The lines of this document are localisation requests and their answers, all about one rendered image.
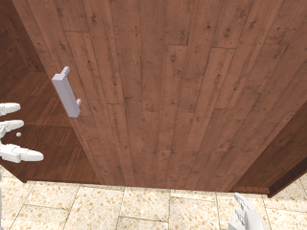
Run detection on handle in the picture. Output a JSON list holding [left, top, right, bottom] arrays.
[[52, 66, 82, 118]]

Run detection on robot right hand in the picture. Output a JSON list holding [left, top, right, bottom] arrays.
[[228, 193, 265, 230]]

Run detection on wardrobe door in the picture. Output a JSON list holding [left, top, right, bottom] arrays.
[[12, 0, 307, 193], [234, 101, 307, 188]]

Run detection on robot left hand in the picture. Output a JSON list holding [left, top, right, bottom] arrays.
[[0, 103, 44, 163]]

